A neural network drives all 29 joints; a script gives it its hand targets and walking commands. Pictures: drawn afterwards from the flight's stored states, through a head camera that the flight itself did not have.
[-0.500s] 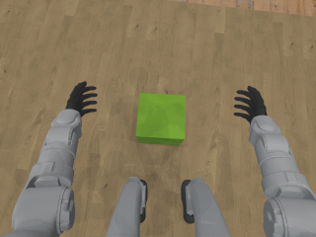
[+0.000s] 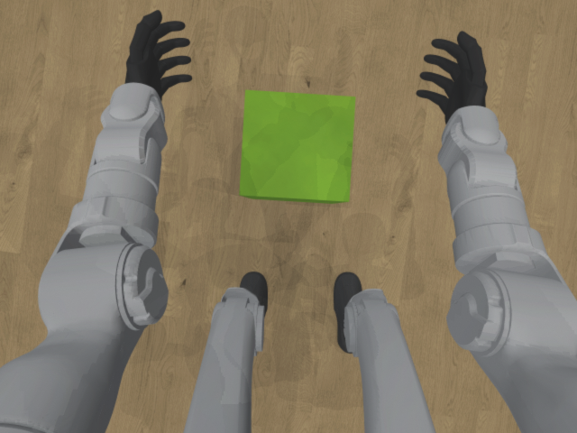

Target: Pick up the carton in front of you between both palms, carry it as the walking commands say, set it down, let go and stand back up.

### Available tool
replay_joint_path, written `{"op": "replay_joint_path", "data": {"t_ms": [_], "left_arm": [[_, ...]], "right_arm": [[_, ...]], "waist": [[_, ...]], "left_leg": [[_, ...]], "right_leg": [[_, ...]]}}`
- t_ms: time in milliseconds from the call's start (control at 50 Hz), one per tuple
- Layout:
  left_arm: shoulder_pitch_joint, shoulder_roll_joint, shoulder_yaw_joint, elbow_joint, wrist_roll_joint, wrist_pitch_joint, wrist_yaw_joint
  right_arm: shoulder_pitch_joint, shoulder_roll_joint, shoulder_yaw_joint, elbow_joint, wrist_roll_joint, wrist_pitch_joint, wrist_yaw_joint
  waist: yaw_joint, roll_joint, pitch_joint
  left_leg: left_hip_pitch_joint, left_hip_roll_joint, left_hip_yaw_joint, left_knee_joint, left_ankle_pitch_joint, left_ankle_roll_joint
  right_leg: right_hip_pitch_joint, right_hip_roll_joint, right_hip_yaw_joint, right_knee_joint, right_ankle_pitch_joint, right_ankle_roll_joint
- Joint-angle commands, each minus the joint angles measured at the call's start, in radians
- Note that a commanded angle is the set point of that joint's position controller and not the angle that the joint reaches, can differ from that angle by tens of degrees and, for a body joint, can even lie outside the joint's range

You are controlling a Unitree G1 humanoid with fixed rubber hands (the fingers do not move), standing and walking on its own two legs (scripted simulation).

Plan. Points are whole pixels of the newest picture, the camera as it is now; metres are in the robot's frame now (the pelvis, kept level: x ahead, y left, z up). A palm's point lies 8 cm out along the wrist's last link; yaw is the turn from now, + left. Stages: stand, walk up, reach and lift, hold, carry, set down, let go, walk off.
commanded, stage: reach and lift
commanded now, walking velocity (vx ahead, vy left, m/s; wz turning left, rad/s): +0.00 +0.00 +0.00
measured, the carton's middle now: (295, 155) +0.49 +0.01 -0.50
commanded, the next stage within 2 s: none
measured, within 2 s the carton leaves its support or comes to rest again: leaves its support in 1.54 s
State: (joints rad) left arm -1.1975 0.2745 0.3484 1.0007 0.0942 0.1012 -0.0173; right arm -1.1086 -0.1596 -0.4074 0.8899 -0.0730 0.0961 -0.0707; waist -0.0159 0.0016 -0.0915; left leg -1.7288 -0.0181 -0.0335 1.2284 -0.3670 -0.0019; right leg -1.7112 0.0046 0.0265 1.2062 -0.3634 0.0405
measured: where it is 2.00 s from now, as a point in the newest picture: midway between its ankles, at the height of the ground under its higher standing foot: (301, 326)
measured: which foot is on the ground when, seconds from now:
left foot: down 0.00-1.00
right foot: down 0.00-1.00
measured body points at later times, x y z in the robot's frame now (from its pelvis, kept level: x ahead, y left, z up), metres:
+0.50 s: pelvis -0.05 -0.01 -0.20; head +0.32 +0.01 +0.06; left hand +0.51 +0.20 -0.37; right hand +0.50 -0.18 -0.37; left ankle +0.06 +0.12 -0.59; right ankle +0.07 -0.14 -0.59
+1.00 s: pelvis -0.04 -0.01 -0.25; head +0.33 +0.00 -0.01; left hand +0.52 +0.18 -0.43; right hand +0.51 -0.17 -0.43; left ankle +0.06 +0.12 -0.59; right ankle +0.07 -0.14 -0.59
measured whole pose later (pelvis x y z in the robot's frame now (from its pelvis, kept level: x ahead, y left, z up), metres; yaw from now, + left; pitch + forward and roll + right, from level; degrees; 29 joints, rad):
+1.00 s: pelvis -0.04 -0.01 -0.25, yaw -1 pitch +38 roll -2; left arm -1.49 0.40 0.04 1.20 -0.23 0.03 0.09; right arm -1.44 -0.31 -0.11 1.13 0.22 0.03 -0.14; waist -0.01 -0.01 0.34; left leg -2.29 -0.03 -0.05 2.21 -0.59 -0.03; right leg -2.28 0.05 0.03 2.20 -0.59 0.06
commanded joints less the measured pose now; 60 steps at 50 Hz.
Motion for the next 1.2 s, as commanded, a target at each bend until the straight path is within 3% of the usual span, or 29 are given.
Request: {"op": "replay_joint_path", "data": {"t_ms": [0, 100, 180, 280, 380, 480, 580, 660, 840, 920, 1040, 1180], "left_arm": [[-0.12, 0.062, 0.013, -0.076, 0.004, -0.042, 0.012], [-0.128, 0.109, -0.039, -0.118, -0.064, -0.065, 0.037], [-0.189, 0.18, -0.123, -0.17, -0.155, -0.063, 0.058], [-0.289, 0.243, -0.187, -0.19, -0.239, -0.039, 0.074], [-0.399, 0.266, -0.211, -0.098, -0.266, -0.011, 0.08], [-0.481, 0.271, -0.228, 0.047, -0.27, -0.022, 0.078], [-0.542, 0.287, -0.248, 0.121, -0.272, -0.051, 0.079], [-0.609, 0.313, -0.265, 0.078, -0.299, -0.076, 0.092], [-0.569, 0.259, -0.325, 0.078, -0.351, -0.081, 0.111], [-0.501, 0.238, -0.3, 0.127, -0.326, -0.082, 0.107], [-0.545, 0.243, -0.281, 0.103, -0.304, -0.088, 0.106], [-0.642, 0.12, -0.353, 0.104, -0.336, -0.079, 0.1]], "right_arm": [[-0.111, -0.07, -0.003, -0.067, -0.007, -0.045, -0.001], [-0.126, -0.099, 0.053, -0.092, 0.051, -0.063, -0.023], [-0.174, -0.149, 0.137, -0.139, 0.135, -0.058, -0.052], [-0.276, -0.198, 0.205, -0.181, 0.222, -0.025, -0.076], [-0.399, -0.218, 0.222, -0.098, 0.25, 0.007, -0.087], [-0.491, -0.229, 0.218, 0.05, 0.242, -0.006, -0.08], [-0.556, -0.25, 0.222, 0.143, 0.244, -0.037, -0.07], [-0.616, -0.284, 0.255, 0.13, 0.278, -0.066, -0.075], [-0.596, -0.28, 0.305, 0.128, 0.313, -0.079, -0.072], [-0.529, -0.238, 0.297, 0.171, 0.301, -0.077, -0.068], [-0.568, -0.238, 0.28, 0.146, 0.28, -0.08, -0.077], [-0.667, -0.131, 0.334, 0.141, 0.293, -0.074, -0.077]], "waist": [[0.004, 0.044, -0.892], [0.008, 0.025, -0.97], [0.007, 0.037, -1.123], [0.014, 0.046, -1.188], [0.012, 0.037, -1.034], [0.008, 0.026, -0.838], [0.009, 0.033, -0.747], [0.022, 0.027, -0.812], [0.004, 0.034, -0.869], [0.016, 0.016, -0.78], [0.017, 0.015, -0.756], [0.01, 0.015, -0.732]], "left_leg": [[0.504, -0.044, 0.016, 0.077, 0.513, -0.036], [0.354, -0.048, 0.026, 0.254, 0.499, -0.044], [0.356, -0.045, 0.044, 0.393, 0.49, -0.049], [0.308, -0.037, 0.072, 0.504, 0.346, -0.048], [0.162, -0.02, 0.085, 0.567, 0.108, -0.044], [0.053, 0.002, 0.069, 0.638, -0.007, -0.04], [0.023, 0.013, 0.046, 0.71, 0.002, -0.04], [0.035, 0.01, 0.047, 0.763, 0.074, -0.042], [0.168, -0.01, 0.044, 0.826, 0.24, -0.04], [0.078, -0.012, 0.05, 0.818, 0.195, -0.039], [0.008, -0.008, 0.057, 0.807, 0.139, -0.037], [0.025, -0.024, 0.059, 0.784, 0.075, -0.033]], "right_leg": [[0.249, 0.075, -0.071, 0.083, 0.384, 0.022], [0.202, 0.075, -0.067, 0.267, 0.411, 0.032], [0.214, 0.071, -0.079, 0.408, 0.42, 0.038], [0.214, 0.069, -0.098, 0.525, 0.311, 0.032], [0.142, 0.055, -0.102, 0.596, 0.101, 0.027], [0.046, 0.038, -0.095, 0.665, -0.011, 0.025], [-0.005, 0.03, -0.087, 0.742, -0.001, 0.025], [0.042, 0.028, -0.084, 0.801, 0.074, 0.021], [0.033, 0.04, -0.1, 0.857, 0.197, 0.018], [0.011, 0.045, -0.088, 0.847, 0.171, 0.022], [0.023, 0.049, -0.078, 0.835, 0.149, 0.019], [0.038, 0.06, -0.076, 0.812, 0.09, 0.011]]}}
